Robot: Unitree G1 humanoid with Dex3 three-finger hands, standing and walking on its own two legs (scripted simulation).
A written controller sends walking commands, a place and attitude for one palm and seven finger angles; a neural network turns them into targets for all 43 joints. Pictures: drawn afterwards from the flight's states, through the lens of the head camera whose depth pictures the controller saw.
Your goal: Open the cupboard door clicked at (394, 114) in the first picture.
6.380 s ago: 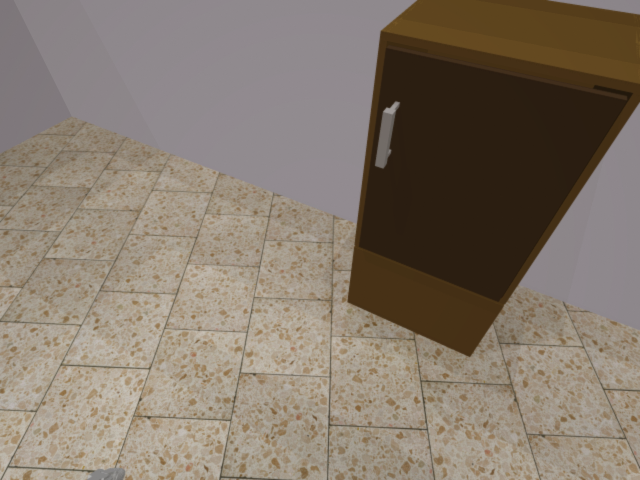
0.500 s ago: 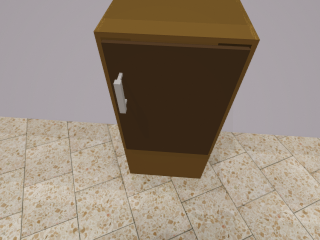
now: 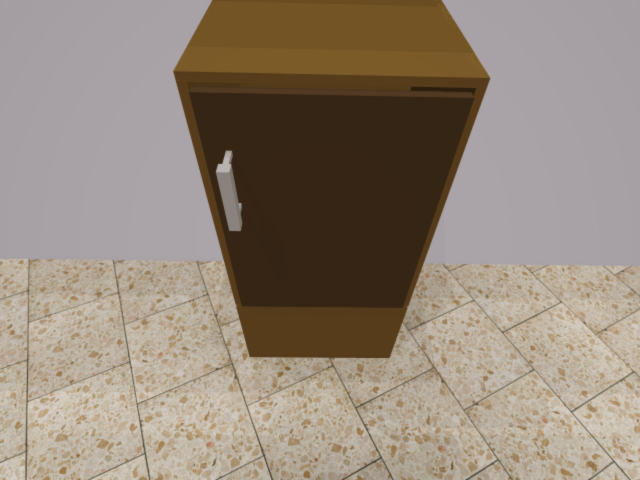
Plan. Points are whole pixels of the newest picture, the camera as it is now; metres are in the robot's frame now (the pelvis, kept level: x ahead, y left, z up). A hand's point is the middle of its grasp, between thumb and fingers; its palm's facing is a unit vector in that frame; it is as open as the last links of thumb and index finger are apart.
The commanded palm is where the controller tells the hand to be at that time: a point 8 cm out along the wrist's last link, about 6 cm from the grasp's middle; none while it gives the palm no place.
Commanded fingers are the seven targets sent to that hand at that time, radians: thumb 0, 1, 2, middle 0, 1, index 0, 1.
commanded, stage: come to a stop and stand still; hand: left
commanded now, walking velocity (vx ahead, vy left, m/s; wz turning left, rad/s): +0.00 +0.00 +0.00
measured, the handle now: (232, 191) +0.56 +0.18 +0.02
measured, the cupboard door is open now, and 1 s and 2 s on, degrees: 0 0 0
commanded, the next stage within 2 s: look again from close up in 0.42 s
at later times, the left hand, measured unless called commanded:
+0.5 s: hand out of the picture -0.03 +0.23 -0.16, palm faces -0.02 -0.97 -0.23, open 7.4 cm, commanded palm none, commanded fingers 0.00 0.90 0.90 -0.20 -0.30 -0.20 -0.30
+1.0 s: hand out of the picture +0.03 +0.22 -0.16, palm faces -0.03 -0.97 -0.23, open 7.4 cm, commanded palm none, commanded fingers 0.00 0.90 0.90 -0.20 -0.30 -0.20 -0.30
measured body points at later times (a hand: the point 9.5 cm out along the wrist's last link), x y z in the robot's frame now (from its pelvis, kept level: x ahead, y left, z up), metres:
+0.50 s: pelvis -0.02 +0.03 +0.01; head -0.01 +0.04 +0.46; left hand -0.03 +0.28 -0.14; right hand -0.01 -0.22 -0.14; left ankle +0.01 +0.10 -0.72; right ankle -0.07 -0.10 -0.72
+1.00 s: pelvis -0.01 +0.02 +0.02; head +0.01 +0.03 +0.47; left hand +0.03 +0.27 -0.14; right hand +0.06 -0.24 -0.13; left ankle +0.01 +0.10 -0.72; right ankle -0.07 -0.10 -0.72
